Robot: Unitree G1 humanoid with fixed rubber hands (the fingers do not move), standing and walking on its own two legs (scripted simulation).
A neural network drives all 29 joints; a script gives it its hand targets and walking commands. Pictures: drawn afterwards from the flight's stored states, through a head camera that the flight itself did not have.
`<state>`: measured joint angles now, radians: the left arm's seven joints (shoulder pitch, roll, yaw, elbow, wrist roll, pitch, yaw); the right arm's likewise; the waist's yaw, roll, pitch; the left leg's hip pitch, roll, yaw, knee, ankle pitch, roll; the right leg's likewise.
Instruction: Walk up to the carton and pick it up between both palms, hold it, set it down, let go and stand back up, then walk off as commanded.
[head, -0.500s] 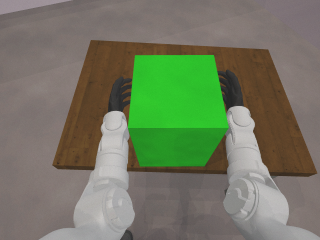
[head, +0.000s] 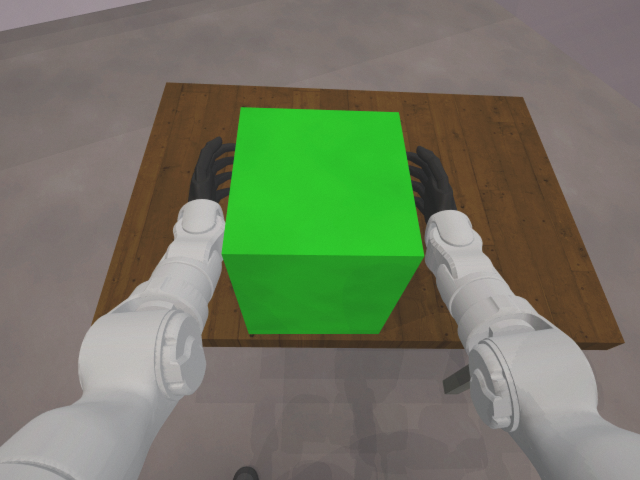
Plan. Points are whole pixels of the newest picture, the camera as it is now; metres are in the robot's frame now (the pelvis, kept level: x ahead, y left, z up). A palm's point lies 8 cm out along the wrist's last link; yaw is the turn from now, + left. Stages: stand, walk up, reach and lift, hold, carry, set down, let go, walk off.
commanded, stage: set down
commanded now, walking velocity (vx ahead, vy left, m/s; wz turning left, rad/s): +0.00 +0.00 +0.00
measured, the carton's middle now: (317, 232) +0.43 +0.04 +0.00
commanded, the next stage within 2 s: none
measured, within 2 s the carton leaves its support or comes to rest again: neither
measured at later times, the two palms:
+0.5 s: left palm (172, 157) +0.45 +0.21 +0.11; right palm (480, 167) +0.46 -0.15 +0.12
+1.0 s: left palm (158, 165) +0.42 +0.21 +0.13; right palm (498, 167) +0.44 -0.15 +0.15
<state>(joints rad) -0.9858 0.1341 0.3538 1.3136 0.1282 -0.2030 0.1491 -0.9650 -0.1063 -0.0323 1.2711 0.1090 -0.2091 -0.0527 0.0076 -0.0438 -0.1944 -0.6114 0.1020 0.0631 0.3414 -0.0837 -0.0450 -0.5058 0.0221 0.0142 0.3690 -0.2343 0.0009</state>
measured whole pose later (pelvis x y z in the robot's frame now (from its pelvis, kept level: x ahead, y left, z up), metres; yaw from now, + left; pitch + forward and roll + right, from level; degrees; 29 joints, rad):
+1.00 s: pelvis -0.04 +0.01 +0.00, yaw -1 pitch +19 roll -1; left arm -1.14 0.24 0.13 1.28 -0.05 0.05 0.15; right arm -1.15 -0.34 0.27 1.31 0.48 -0.01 0.03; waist 0.03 -0.03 -0.24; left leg -0.63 0.11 0.06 0.35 -0.05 -0.05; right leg -0.53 0.03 0.02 0.38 -0.18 0.00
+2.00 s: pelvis -0.05 +0.01 +0.00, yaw -1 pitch +12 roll -1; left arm -0.45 0.14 0.13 0.81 -0.05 -0.13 0.08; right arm -0.66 -0.34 0.18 1.08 0.45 -0.22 0.08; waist 0.03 -0.02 -0.15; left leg -0.51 0.11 0.06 0.35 -0.04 -0.05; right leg -0.41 0.03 0.01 0.38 -0.18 0.00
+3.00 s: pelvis -0.03 +0.01 +0.01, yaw +0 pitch +4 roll +0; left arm 0.08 0.09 0.10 0.59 -0.05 -0.21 0.06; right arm -0.07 -0.33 0.16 0.84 0.32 -0.38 0.05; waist 0.03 -0.02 -0.05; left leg -0.32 0.10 0.06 0.35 -0.10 -0.05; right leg -0.21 0.02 0.01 0.37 -0.24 0.00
